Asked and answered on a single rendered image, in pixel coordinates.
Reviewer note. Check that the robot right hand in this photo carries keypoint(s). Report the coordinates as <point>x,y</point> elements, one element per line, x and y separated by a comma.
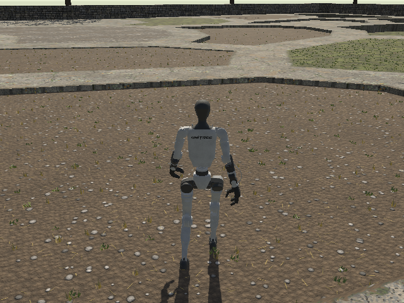
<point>237,193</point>

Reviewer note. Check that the robot left hand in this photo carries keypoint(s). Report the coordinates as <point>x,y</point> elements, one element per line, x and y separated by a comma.
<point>175,175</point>

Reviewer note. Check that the robot right forearm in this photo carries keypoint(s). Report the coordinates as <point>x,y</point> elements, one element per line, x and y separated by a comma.
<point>231,172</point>

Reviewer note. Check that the robot left upper arm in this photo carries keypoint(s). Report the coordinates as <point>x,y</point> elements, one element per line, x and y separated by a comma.
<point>179,142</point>

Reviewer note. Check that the robot right shin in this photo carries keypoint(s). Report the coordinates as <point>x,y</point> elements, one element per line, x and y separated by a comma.
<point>214,218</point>

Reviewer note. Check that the left robot thigh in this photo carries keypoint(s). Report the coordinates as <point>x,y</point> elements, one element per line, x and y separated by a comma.
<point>187,197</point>

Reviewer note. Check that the robot right upper arm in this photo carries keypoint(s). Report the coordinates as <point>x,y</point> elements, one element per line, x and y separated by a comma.
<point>224,143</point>

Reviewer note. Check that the robot left forearm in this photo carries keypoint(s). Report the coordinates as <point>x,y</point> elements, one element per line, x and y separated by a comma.
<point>173,162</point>

